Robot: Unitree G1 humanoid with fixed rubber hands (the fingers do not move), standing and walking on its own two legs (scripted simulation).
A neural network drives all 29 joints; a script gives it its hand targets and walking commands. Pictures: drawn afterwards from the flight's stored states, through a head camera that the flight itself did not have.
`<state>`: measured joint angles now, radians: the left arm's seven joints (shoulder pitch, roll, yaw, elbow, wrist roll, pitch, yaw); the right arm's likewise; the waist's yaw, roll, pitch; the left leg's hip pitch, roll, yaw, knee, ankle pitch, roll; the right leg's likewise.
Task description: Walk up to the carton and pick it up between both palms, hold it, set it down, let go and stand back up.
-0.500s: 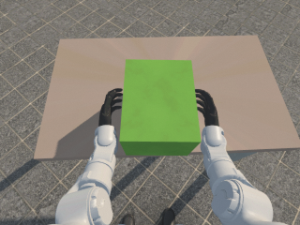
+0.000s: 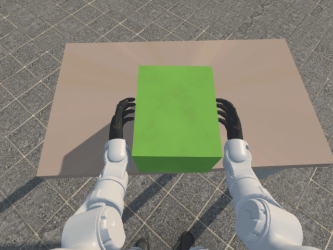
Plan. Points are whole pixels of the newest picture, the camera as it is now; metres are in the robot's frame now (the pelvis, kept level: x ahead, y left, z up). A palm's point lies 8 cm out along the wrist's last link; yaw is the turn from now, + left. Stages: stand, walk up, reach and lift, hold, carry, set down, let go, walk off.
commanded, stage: set down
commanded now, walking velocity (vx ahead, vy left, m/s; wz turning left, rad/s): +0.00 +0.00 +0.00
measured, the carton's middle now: (174, 120) +0.43 +0.00 -0.06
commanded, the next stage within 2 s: none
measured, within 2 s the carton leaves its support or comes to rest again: neither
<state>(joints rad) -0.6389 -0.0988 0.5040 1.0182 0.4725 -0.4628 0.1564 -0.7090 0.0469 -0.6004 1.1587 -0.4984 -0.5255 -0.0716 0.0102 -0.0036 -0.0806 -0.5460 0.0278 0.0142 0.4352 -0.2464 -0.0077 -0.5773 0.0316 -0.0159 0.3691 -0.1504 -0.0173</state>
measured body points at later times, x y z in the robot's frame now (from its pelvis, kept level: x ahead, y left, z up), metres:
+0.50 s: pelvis -0.04 -0.01 -0.02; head +0.09 +0.00 +0.42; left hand +0.38 +0.14 -0.04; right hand +0.40 -0.15 -0.03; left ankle -0.05 +0.12 -0.74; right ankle -0.01 -0.11 -0.74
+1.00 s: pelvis -0.04 -0.01 -0.02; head +0.05 -0.01 +0.42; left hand +0.41 +0.16 +0.03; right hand +0.43 -0.18 +0.04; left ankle -0.05 +0.12 -0.74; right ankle -0.01 -0.11 -0.74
